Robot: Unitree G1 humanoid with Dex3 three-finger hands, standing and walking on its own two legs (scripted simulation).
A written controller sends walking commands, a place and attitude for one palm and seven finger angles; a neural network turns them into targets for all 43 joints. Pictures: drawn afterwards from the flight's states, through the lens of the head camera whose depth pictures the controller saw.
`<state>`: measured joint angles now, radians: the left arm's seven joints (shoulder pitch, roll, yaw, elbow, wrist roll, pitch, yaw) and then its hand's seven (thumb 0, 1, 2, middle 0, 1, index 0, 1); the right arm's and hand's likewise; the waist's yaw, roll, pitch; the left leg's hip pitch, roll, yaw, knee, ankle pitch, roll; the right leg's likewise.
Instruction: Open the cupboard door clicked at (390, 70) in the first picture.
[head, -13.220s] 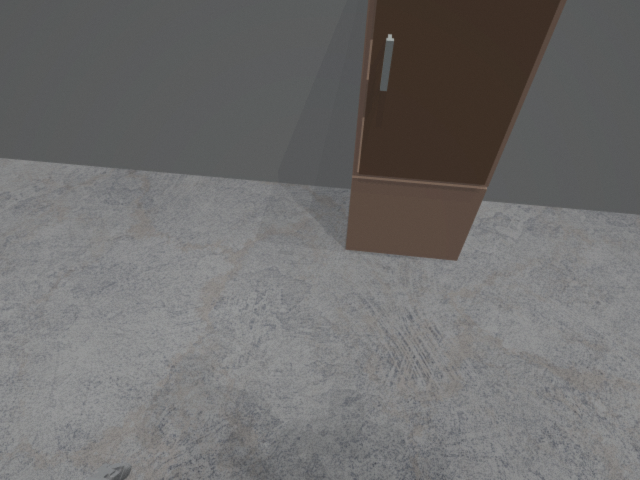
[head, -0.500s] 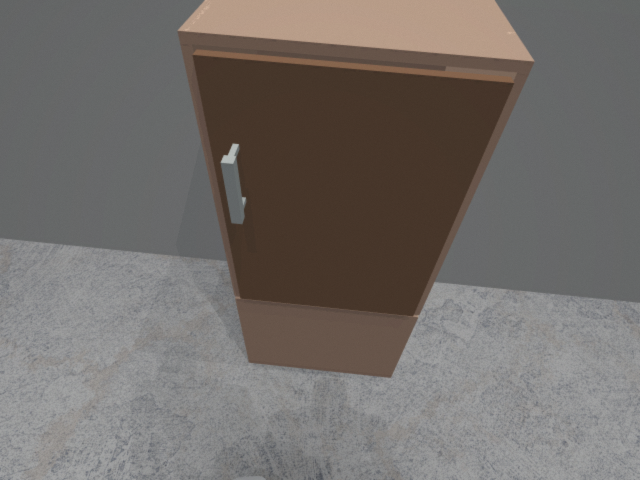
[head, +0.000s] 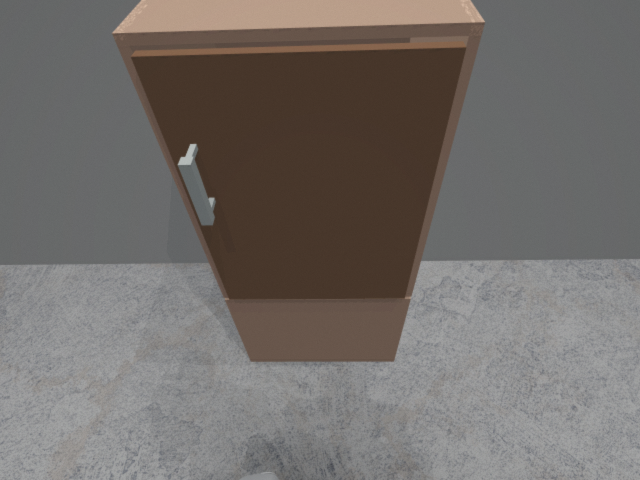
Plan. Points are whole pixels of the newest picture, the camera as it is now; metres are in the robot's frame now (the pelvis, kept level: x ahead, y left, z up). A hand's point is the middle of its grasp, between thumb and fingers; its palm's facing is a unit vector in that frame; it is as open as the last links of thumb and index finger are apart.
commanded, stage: come to a stop and stand still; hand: left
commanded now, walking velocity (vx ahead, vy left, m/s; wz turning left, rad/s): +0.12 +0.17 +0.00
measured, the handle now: (200, 185) +0.53 +0.23 +0.06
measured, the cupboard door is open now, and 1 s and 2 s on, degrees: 0 0 0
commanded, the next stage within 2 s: look again from close up in 0.80 s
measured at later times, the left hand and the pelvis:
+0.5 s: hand out of the picture -0.02 +0.19 -0.17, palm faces +0.03 -0.98 -0.18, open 7.4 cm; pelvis -0.01 +0.02 +0.01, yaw +1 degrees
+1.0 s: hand out of the picture -0.01 +0.21 -0.16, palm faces +0.02 -0.98 -0.20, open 7.4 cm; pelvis -0.01 +0.04 +0.01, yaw +0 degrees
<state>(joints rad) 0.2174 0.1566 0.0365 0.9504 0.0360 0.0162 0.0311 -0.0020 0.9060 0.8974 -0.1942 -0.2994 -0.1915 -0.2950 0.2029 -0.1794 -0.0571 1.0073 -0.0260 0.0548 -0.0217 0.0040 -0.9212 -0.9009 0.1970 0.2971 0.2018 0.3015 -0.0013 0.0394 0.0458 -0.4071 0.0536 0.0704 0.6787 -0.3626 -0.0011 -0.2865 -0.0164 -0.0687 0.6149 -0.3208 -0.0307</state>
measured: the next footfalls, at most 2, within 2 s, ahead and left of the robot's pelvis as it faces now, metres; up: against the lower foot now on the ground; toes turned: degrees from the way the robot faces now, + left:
left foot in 0.28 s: +0.03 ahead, +0.11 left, +0.00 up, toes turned +4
